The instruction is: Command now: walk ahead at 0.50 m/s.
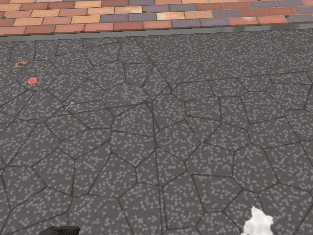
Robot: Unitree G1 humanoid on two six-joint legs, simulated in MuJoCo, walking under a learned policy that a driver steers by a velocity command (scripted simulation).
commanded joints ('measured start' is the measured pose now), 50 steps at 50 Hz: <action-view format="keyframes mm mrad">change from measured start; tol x32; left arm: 1 434 301 96 66 24 -2 17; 50 407 143 39 200 4 14 66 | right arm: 1 42 -48 8 -82 -15 -15 0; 50 -470 -10 0 -168 9 -36 28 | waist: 1 184 -124 -334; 12 54 -32 10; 26 60 284 -373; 50 148 -137 40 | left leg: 1 -537 34 15 723 446 39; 2 -726 -57 -103 932 -135 25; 22 -516 45 -60 160 462 51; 26 148 395 -415 177 1314 343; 38 -553 157 -215 -146 -265 120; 44 -819 7 -61 563 44 49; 50 -619 18 15 293 177 31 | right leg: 1 836 -274 430 2 -116 -202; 2 925 -371 766 -168 -229 -273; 9 302 -199 257 -349 -72 -163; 23 460 -144 73 -61 403 -52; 26 97 62 40 491 -584 97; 28 11 12 109 597 -688 114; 36 374 15 -11 108 -214 87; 42 276 -297 500 -403 -795 -159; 50 399 -190 225 -325 -271 -88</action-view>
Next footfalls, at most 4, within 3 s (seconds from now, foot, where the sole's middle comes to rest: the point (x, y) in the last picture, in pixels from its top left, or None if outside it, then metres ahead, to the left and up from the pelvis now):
0.48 left None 0.41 0.11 -0.76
0.78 right None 0.33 -0.13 -0.76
1.12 left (121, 233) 0.49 0.15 -0.76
1.58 right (186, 171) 0.75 -0.15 -0.76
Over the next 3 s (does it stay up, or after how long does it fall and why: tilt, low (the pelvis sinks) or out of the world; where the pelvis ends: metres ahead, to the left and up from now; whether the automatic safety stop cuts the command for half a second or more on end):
stays up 0.83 0.02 0.03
